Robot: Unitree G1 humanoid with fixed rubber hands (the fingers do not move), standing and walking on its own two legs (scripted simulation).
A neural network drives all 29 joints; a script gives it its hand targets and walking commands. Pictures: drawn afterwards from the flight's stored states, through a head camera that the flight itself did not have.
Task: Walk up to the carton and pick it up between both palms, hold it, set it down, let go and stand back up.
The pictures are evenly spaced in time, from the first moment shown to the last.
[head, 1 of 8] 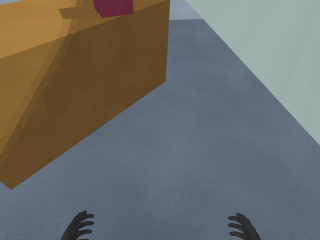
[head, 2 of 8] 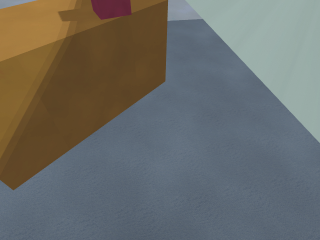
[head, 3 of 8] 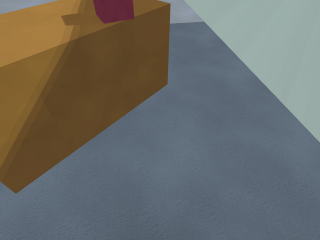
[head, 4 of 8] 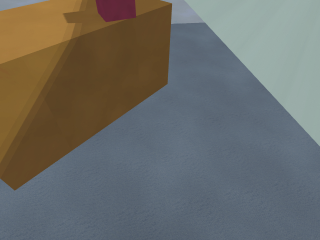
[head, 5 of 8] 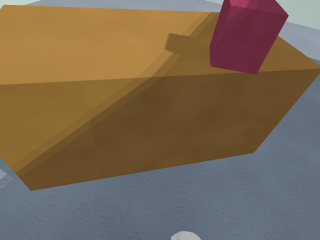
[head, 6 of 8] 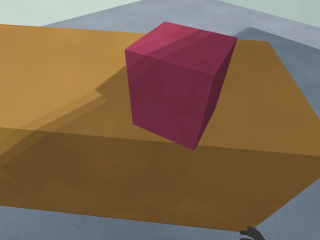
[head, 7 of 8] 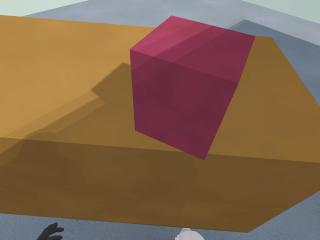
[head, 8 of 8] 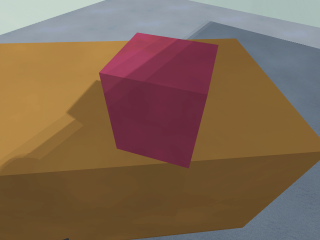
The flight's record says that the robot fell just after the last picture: no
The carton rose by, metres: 0.00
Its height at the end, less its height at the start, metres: +0.00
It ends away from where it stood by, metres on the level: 0.00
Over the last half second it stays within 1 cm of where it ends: yes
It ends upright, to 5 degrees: yes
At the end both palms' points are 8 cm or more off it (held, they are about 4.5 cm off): yes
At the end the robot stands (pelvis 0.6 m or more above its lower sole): yes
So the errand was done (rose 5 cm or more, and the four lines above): no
